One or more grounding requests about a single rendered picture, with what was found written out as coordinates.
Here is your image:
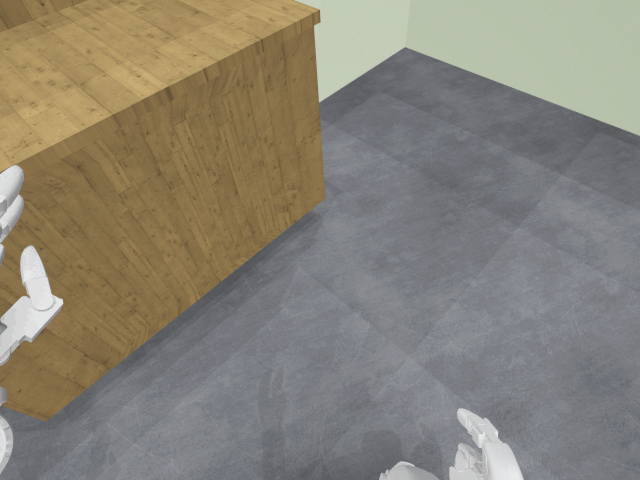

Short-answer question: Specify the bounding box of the robot left hand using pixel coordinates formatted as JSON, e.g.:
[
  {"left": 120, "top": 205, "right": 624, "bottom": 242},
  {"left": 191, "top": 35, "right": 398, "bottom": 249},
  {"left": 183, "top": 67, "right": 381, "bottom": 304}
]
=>
[{"left": 0, "top": 165, "right": 63, "bottom": 366}]

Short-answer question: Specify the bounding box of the right robot shin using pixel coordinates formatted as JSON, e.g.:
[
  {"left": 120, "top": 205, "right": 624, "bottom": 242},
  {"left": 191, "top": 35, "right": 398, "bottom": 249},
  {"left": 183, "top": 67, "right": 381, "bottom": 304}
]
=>
[{"left": 390, "top": 462, "right": 415, "bottom": 471}]

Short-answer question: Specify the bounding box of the counter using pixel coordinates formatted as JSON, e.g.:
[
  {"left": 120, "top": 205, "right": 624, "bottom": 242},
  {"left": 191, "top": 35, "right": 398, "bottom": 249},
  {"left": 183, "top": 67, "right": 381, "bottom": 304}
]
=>
[{"left": 0, "top": 0, "right": 325, "bottom": 422}]

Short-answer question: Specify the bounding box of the robot right hand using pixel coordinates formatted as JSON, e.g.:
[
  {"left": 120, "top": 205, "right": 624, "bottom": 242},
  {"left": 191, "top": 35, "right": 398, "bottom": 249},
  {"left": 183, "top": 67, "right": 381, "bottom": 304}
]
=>
[{"left": 449, "top": 408, "right": 524, "bottom": 480}]

